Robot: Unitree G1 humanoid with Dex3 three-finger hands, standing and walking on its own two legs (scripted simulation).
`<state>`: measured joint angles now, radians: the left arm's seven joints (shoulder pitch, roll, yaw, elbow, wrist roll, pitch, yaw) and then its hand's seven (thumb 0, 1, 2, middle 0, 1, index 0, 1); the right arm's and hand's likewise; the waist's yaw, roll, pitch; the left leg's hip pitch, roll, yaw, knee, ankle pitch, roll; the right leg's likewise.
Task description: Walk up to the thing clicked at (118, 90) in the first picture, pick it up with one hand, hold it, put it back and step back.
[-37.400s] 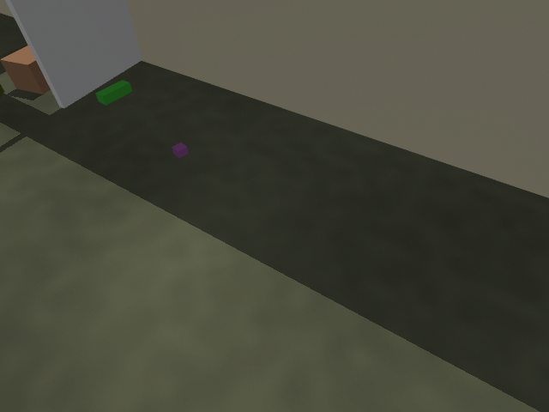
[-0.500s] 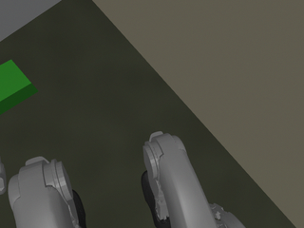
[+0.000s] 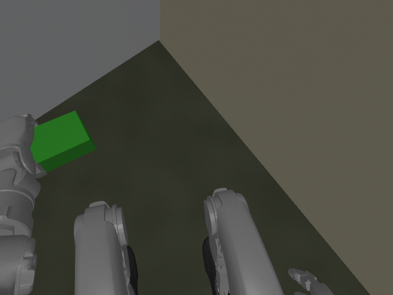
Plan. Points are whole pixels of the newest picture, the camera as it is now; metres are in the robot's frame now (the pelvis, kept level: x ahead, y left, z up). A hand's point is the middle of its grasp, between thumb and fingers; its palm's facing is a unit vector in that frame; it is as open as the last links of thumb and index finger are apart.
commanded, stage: lift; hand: left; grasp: from above
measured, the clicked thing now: (35, 152) +0.45 +0.31 -0.15
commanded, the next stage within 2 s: hold in 1.14 s
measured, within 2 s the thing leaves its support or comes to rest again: neither
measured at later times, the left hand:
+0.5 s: hand out of the picture +0.35 +0.30 +0.08, palm faces -0.40 -0.25 -0.88, open 10.6 cm
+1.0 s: hand out of the picture +0.37 +0.27 +0.22, palm faces -0.41 -0.26 -0.87, open 10.5 cm
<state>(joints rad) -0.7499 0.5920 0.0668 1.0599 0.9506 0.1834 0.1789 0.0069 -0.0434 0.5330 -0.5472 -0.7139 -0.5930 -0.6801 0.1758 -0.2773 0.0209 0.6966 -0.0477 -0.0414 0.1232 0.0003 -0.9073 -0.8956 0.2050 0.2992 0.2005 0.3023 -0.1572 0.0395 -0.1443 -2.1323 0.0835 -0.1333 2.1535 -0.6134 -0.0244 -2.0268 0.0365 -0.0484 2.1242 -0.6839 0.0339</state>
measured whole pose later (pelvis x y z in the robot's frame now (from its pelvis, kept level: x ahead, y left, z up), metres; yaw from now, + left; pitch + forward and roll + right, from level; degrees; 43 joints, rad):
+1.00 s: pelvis +0.08 +0.01 +0.31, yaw +6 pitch +13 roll -2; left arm -0.42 0.30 -0.18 0.92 0.85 0.36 0.21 0.01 -0.05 0.52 -0.58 -0.66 -0.63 -0.62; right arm 0.25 -0.24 0.01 0.80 0.03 -0.09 -0.07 0.00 -0.87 -0.89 0.21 0.30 0.20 0.30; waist -0.08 0.04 -0.09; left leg -0.79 0.07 -0.01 0.95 -0.40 -0.02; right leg -0.72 -0.01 -0.02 0.93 -0.44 0.02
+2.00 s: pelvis +0.09 +0.00 +0.36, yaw +6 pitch +3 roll +0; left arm -0.36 0.26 -0.24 0.83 0.87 0.40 0.13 0.01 -0.03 0.51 -0.57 -0.66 -0.62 -0.63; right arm 0.22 -0.26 -0.01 0.76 0.03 -0.05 0.00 0.01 -0.87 -0.89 0.21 0.30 0.20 0.30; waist -0.03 0.04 -0.03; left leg -0.38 0.05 0.03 0.57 -0.25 -0.02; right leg -0.33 -0.02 0.00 0.58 -0.31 0.02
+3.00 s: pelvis +0.08 +0.01 +0.37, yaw +7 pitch +0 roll +0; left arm -0.34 0.28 -0.27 0.74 0.88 0.43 0.05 0.01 -0.04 0.52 -0.57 -0.67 -0.62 -0.64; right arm 0.18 -0.25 0.01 0.75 0.04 -0.05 -0.01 0.01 -0.88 -0.89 0.21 0.30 0.20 0.30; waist 0.00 0.05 -0.01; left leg -0.31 0.04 0.03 0.52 -0.22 -0.02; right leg -0.26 -0.03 0.00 0.52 -0.27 0.02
